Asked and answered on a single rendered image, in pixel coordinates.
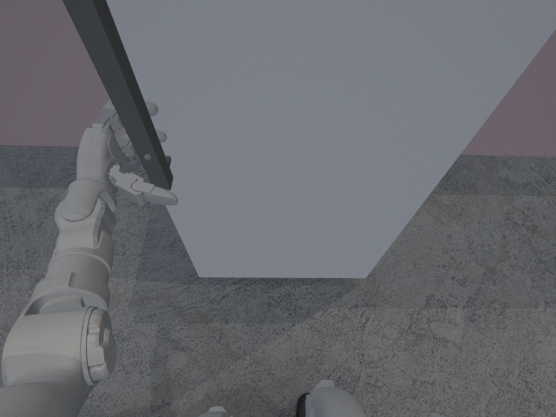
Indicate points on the fridge door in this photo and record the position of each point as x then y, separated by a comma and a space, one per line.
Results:
305, 134

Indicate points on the handle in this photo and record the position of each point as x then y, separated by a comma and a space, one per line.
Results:
96, 27

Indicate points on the robot right shin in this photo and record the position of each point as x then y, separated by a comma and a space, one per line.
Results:
324, 384

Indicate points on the right robot thigh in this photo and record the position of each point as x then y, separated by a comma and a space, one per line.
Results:
332, 402

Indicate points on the robot left hand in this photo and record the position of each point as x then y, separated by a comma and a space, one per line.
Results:
99, 151

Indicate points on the left robot forearm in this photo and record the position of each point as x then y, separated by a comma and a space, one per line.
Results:
80, 267

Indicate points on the robot left upper arm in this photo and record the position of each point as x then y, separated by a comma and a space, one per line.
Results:
54, 359

